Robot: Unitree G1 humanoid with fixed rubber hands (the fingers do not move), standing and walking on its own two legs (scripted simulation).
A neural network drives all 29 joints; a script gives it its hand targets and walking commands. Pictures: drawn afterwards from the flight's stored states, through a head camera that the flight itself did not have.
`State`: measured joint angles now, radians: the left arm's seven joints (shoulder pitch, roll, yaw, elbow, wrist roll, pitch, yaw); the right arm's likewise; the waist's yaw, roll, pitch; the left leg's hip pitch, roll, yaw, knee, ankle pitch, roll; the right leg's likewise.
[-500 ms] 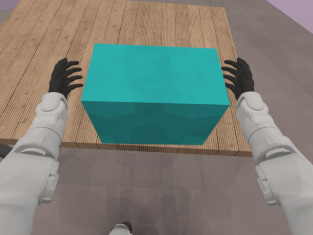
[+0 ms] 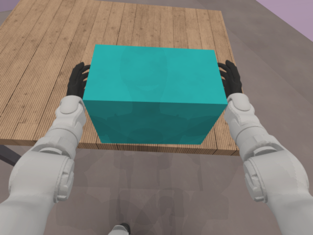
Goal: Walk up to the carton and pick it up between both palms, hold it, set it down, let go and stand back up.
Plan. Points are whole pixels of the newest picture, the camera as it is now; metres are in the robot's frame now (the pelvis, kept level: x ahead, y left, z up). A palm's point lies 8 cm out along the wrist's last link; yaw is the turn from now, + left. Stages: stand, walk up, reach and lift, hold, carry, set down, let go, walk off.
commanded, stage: reach and lift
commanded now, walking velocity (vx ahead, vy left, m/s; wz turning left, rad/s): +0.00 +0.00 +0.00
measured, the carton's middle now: (153, 99) +0.47 +0.05 +0.02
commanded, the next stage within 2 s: none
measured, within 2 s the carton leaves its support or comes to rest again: neither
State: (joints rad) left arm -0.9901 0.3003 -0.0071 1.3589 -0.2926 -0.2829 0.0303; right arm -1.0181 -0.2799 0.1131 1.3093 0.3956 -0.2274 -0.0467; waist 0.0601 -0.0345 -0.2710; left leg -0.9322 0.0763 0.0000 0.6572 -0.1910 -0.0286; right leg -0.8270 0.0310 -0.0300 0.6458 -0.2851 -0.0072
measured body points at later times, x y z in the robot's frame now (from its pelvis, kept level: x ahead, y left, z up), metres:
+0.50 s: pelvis +0.00 +0.00 +0.00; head +0.11 +0.02 +0.44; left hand +0.45 +0.25 +0.05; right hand +0.50 -0.15 +0.07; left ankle +0.04 +0.13 -0.71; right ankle -0.01 -0.12 -0.71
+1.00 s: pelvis +0.01 +0.00 +0.02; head +0.12 +0.02 +0.46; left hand +0.45 +0.25 +0.05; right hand +0.49 -0.15 +0.07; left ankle +0.04 +0.13 -0.71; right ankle -0.01 -0.12 -0.71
